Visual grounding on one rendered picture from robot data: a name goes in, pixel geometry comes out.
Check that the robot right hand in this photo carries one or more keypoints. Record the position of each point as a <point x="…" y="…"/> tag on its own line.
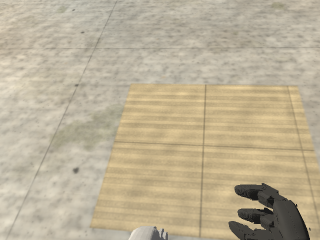
<point x="283" y="223"/>

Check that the left robot thigh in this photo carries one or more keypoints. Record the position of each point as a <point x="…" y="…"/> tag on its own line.
<point x="148" y="233"/>

